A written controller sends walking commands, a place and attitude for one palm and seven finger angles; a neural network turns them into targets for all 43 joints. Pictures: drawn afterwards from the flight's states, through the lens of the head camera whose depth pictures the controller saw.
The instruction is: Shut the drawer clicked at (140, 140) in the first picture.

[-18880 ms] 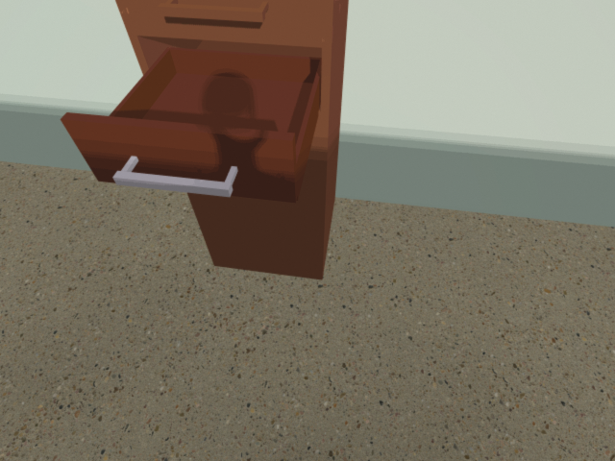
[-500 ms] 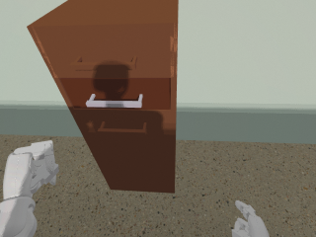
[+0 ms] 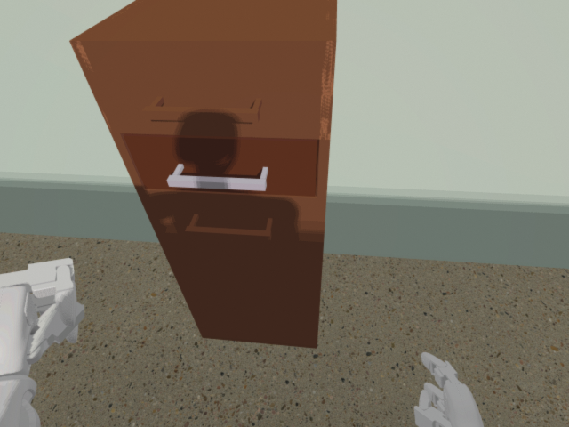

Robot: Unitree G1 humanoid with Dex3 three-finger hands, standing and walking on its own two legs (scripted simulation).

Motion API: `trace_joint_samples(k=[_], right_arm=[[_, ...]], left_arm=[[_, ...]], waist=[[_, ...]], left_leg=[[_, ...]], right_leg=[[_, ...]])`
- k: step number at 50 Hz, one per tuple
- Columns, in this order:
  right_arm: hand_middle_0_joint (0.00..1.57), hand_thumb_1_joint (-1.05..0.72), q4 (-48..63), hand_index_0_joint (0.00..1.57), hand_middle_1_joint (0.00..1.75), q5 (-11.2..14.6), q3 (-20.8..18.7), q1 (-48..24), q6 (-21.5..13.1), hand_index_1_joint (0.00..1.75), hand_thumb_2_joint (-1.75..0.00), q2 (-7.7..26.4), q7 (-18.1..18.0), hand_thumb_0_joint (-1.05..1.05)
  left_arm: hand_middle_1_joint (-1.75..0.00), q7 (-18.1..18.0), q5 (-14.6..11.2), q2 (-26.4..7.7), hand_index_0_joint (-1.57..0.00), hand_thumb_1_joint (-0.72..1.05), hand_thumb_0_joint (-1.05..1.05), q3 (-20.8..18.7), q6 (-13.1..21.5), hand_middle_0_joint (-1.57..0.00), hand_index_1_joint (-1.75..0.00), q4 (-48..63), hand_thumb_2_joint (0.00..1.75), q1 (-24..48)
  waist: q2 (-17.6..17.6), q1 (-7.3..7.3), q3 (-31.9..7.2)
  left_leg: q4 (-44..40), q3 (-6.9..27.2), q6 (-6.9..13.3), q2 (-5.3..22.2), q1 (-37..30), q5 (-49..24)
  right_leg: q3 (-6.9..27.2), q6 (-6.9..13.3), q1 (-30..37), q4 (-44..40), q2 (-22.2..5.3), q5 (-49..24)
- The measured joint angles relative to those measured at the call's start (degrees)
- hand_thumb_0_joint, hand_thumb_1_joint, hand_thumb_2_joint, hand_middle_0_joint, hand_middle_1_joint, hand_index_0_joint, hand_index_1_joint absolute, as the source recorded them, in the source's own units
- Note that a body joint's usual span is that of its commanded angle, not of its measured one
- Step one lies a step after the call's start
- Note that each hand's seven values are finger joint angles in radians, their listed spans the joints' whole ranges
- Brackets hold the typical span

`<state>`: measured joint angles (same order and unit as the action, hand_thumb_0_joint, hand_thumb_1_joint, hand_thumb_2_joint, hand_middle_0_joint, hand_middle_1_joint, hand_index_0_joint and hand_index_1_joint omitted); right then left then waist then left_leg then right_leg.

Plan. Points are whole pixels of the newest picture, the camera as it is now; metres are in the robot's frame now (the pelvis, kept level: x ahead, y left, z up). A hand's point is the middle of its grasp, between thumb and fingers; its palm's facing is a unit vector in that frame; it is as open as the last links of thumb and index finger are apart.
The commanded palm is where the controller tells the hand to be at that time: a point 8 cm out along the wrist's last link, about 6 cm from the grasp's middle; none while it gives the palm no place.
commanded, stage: step back with the hand held close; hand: left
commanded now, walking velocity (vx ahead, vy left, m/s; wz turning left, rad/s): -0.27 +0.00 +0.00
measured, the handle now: (219, 176) +0.55 +0.21 +0.05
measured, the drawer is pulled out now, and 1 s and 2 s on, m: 0.00 0.00 0.00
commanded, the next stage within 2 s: stop stepping back and stand still in 1.26 s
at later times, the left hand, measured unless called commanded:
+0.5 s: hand (38, 357) +0.13 +0.26 +0.16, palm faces +0.33 -0.81 -0.49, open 3.2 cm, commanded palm +0.07 +0.30 +0.17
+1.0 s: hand out of the picture +0.06 +0.26 +0.16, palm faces +0.33 -0.83 -0.45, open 3.2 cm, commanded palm +0.00 +0.31 +0.17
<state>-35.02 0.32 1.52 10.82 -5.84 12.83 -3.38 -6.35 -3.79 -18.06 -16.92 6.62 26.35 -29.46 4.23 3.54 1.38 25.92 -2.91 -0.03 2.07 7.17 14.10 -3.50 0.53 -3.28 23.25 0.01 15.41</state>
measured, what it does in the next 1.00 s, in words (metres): walks backwards: right foot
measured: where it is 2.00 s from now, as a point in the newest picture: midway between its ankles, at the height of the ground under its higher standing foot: outside the picture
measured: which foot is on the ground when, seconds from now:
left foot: down 0.00-1.00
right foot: down 0.00-0.70, up 0.72-0.80, down 0.82-1.00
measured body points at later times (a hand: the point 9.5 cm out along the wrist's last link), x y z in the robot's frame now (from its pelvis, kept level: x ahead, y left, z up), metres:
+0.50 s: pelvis -0.06 +0.02 -0.01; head -0.03 +0.02 +0.44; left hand +0.11 +0.30 +0.19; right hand +0.11 -0.22 -0.09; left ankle +0.00 +0.12 -0.74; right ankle -0.02 -0.11 -0.74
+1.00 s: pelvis -0.13 +0.03 -0.01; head -0.09 +0.04 +0.43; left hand +0.04 +0.30 +0.18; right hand +0.06 -0.21 -0.09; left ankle +0.00 +0.12 -0.74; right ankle -0.11 -0.10 -0.74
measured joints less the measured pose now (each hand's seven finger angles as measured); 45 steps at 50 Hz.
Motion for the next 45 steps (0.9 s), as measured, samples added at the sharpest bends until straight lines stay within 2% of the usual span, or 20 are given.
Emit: trace_joint_samples(k=[4, 9, 15, 19, 24, 31, 34, 37, 40, 41, 43, 45], right_arm=[[0.20, -0.90, 1.5, 0.20, 0.30, -0.2, -0.5, -0.8, 2.8, 0.30, -0.90, 0.1, 0.7, 0.01], [0.20, -0.90, 3.1, 0.20, 0.30, 0.1, -1.9, -1.1, 5.6, 0.30, -0.90, 0.7, 0.5, 0.01], [0.20, -0.90, 4.1, 0.20, 0.30, 0.4, -2.7, -0.2, 6.8, 0.30, -0.90, 0.5, -0.1, 0.01], [0.20, -0.90, 4.4, 0.20, 0.30, 0.5, -2.6, 0.2, 6.1, 0.30, -0.90, 0.0, -0.3, 0.01], [0.20, -0.90, 4.4, 0.20, 0.30, 0.5, -2.0, 0.3, 4.5, 0.30, -0.90, -0.7, -0.3, 0.01], [0.20, -0.90, 3.0, 0.20, 0.30, 0.2, -1.8, 0.7, 3.0, 0.30, -0.90, -0.8, -0.3, 0.01], [0.20, -0.90, 2.2, 0.20, 0.30, 0.1, -1.8, 0.9, 2.8, 0.30, -0.90, -0.5, -0.7, 0.01], [0.20, -0.90, 2.1, 0.20, 0.30, 0.0, -1.8, 1.4, 2.2, 0.30, -0.90, -1.0, -1.1, 0.01], [0.20, -0.90, 2.5, 0.20, 0.30, -0.2, -1.7, 2.5, 1.2, 0.30, -0.90, -1.9, -0.9, 0.01], [0.20, -0.90, 2.6, 0.20, 0.30, -0.3, -1.5, 2.7, 0.8, 0.30, -0.90, -2.1, -0.7, 0.01], [0.20, -0.90, 2.7, 0.20, 0.30, -0.6, -1.3, 1.9, 0.2, 0.30, -0.90, -2.0, -0.4, 0.01], [0.20, -0.90, 2.1, 0.20, 0.30, -0.6, -1.5, -0.1, -0.1, 0.30, -0.90, -1.6, 0.0, 0.01]], left_arm=[[-1.60, 0.2, 0.2, -1.4, -1.40, 0.89, 0.01, -2.8, 2.3, -1.40, -1.60, 1.0, 0.90, -1.2], [-1.60, 0.5, 0.3, -2.3, -1.40, 0.89, 0.01, -2.3, 2.2, -1.40, -1.60, 2.7, 0.90, -4.3], [-1.60, 0.2, 0.3, -4.9, -1.40, 0.89, 0.01, -2.9, 2.1, -1.40, -1.60, 6.3, 0.90, -7.1], [-1.60, -0.5, 0.3, -5.9, -1.40, 0.88, 0.01, -4.3, 3.0, -1.40, -1.60, 8.0, 0.90, -7.4], [-1.60, -1.3, 0.7, -5.3, -1.40, 0.88, 0.01, -5.1, 4.7, -1.40, -1.60, 8.4, 0.90, -7.0], [-1.60, -2.5, 1.2, -3.5, -1.40, 0.88, 0.01, -3.5, 6.2, -1.40, -1.60, 8.7, 0.90, -6.6], [-1.60, -2.9, 1.3, -3.6, -1.41, 0.88, 0.01, -3.3, 6.6, -1.40, -1.60, 8.9, 0.90, -5.9], [-1.60, -2.9, 1.8, -4.6, -1.41, 0.88, 0.01, -4.2, 7.0, -1.41, -1.60, 8.2, 0.90, -5.1], [-1.60, -2.6, 1.9, -6.4, -1.41, 0.88, 0.01, -6.0, 7.7, -1.40, -1.60, 8.4, 0.90, -5.3], [-1.60, -2.5, 1.8, -6.9, -1.41, 0.88, 0.01, -6.8, 8.1, -1.40, -1.60, 8.8, 0.90, -5.8], [-1.60, -2.1, 1.7, -7.0, -1.41, 0.88, 0.01, -8.0, 9.1, -1.40, -1.60, 9.3, 0.90, -6.3], [-1.60, -1.7, 1.3, -5.9, -1.41, 0.89, 0.01, -7.5, 9.8, -1.40, -1.60, 9.3, 0.90, -5.8]], waist=[[-0.4, -1.60, -0.1], [-1.4, -3.02, 0.6], [-3.2, -3.54, 1.6], [-3.8, -3.42, 1.9], [-3.4, -3.41, 1.9], [-2.6, -3.29, 1.2], [-2.6, -3.62, 1.2], [-2.9, -4.59, 1.3], [-3.5, -5.25, 0.5], [-3.9, -5.18, 0.1], [-4.4, -4.31, -0.2], [-3.4, -3.76, 1.5]], left_leg=[[0.7, -0.3, 0.2, 0.3, 2.8, -0.2], [0.5, -1.2, 0.9, -0.3, 5.4, -1.3], [1.7, -1.5, 1.5, -0.9, 8.4, -2.1], [2.9, -1.4, 1.8, -1.1, 10.5, -2.7], [4.8, -0.8, 1.9, -0.9, 13.1, -3.4], [8.3, 0.9, 1.6, -0.5, 16.6, -1.6], [8.2, 1.3, 2.1, -0.5, 17.0, -4.2], [6.8, 2.0, 2.8, -0.8, 17.0, -5.4], [5.4, 3.2, 2.8, -1.5, 17.9, -7.0], [5.3, 3.2, 2.7, -1.8, 18.6, -7.3], [5.8, 2.6, 2.5, -1.8, 20.4, -7.7], [5.4, 2.7, 2.2, -1.0, 20.9, -8.8]], right_leg=[[0.3, -0.3, -2.5, -0.2, 0.2, -1.0], [1.2, -0.9, -6.0, 0.8, -0.4, -1.7], [1.5, -1.4, -9.5, 3.1, -1.1, -2.0], [1.4, -1.5, -11.7, 4.9, -1.4, -2.3], [0.8, -1.4, -14.1, 6.6, -1.3, -2.8], [-0.1, -1.2, -15.6, 6.1, -0.5, -4.7], [-0.1, -1.4, -16.0, 6.6, -0.2, -4.2], [1.9, -1.6, -16.8, 9.9, 1.3, 1.3], [3.6, -1.2, -15.2, 12.3, 3.2, 0.8], [4.1, -1.1, -14.0, 11.7, 3.5, 0.0], [5.4, -0.2, -13.1, 8.8, 3.7, 3.4], [5.5, -0.1, -13.7, 8.1, 4.5, 1.5]])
